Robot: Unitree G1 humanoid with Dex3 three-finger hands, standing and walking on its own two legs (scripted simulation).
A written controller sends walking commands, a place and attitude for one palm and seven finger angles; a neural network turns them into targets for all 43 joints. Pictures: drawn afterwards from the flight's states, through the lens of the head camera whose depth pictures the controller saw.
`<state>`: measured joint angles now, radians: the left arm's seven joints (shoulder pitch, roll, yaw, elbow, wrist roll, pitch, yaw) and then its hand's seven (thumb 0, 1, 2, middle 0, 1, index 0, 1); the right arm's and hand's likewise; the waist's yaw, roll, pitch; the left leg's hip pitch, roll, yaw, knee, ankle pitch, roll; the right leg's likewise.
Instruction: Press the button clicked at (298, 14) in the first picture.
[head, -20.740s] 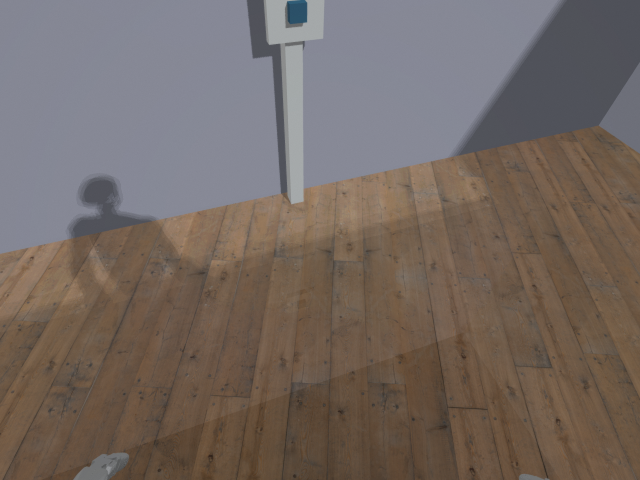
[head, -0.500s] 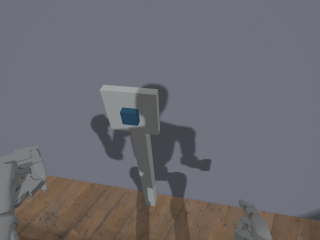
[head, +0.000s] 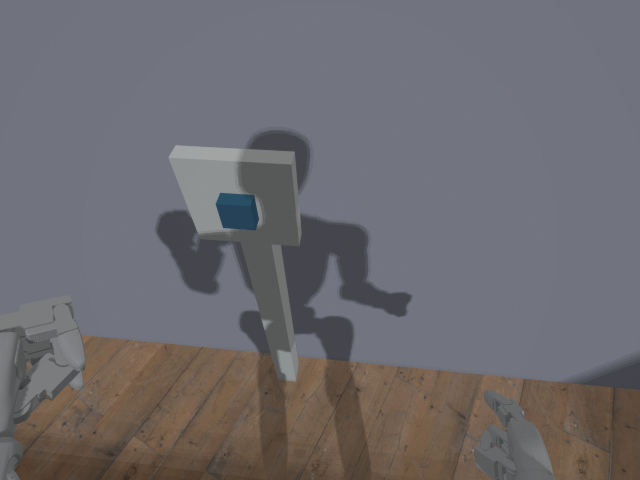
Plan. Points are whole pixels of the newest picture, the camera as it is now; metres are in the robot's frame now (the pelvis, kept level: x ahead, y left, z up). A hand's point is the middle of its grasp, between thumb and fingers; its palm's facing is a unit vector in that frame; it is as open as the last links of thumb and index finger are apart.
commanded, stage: step back with the hand held close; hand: left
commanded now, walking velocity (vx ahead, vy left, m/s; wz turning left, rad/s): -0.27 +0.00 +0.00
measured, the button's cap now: (238, 210) +0.49 +0.17 +0.04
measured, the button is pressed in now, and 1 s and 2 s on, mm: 0 0 0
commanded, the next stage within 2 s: stop stepping back and stand still in 0.80 s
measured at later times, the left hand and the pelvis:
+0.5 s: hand out of the picture +0.08 +0.26 +0.16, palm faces +0.43 -0.79 -0.43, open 3.1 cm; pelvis -0.10 +0.01 -0.02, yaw +3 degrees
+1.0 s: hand out of the picture -0.06 +0.26 +0.17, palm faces +0.40 -0.82 -0.42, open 3.1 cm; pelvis -0.23 +0.02 -0.02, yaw +1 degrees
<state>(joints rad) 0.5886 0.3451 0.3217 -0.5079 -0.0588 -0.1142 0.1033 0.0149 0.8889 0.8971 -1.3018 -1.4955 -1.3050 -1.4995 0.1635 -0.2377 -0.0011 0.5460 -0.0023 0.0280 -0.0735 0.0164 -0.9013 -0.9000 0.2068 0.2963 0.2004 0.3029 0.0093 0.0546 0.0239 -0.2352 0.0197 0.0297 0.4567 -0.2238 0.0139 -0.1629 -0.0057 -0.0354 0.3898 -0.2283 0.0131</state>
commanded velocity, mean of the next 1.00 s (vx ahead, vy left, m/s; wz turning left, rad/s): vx -0.24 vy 0.01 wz -0.03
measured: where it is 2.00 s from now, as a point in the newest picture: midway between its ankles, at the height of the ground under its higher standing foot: outside the picture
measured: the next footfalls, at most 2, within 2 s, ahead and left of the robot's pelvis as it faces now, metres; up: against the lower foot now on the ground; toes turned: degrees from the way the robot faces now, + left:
right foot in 0.90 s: -0.26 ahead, -0.11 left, +0.00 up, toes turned +1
left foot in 1.08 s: -0.16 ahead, +0.11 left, +0.00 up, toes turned +2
